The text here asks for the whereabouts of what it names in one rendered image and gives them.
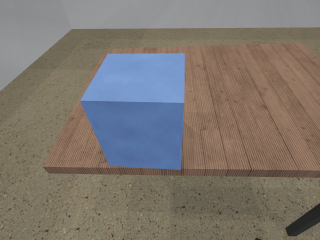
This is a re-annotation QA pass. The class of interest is carton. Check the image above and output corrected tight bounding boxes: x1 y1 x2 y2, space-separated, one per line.
80 53 185 170

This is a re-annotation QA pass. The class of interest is table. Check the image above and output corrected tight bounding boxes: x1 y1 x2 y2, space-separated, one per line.
43 42 320 237

